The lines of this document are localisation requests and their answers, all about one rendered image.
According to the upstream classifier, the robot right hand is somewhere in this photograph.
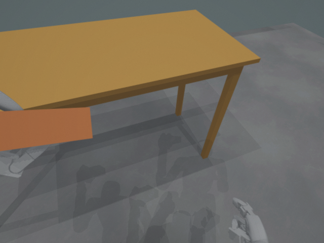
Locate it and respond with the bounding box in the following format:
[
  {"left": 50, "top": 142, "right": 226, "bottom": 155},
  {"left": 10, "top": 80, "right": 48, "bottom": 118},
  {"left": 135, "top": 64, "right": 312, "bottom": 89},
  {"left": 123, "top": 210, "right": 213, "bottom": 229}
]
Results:
[{"left": 229, "top": 197, "right": 269, "bottom": 243}]

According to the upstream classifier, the sponge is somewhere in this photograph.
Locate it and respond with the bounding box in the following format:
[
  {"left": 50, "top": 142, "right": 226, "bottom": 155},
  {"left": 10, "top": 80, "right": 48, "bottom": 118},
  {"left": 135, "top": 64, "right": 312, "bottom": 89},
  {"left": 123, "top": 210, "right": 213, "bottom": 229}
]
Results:
[{"left": 0, "top": 107, "right": 93, "bottom": 151}]

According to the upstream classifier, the robot left hand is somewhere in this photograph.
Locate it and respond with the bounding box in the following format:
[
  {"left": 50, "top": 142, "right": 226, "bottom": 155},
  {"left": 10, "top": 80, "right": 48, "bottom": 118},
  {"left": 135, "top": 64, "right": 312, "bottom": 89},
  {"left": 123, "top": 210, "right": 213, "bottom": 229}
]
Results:
[{"left": 0, "top": 91, "right": 50, "bottom": 178}]

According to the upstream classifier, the table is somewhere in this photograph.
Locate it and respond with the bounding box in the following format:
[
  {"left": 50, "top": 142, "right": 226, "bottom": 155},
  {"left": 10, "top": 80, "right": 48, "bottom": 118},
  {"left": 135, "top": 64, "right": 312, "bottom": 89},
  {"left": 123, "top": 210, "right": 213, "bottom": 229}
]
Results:
[{"left": 0, "top": 10, "right": 261, "bottom": 159}]

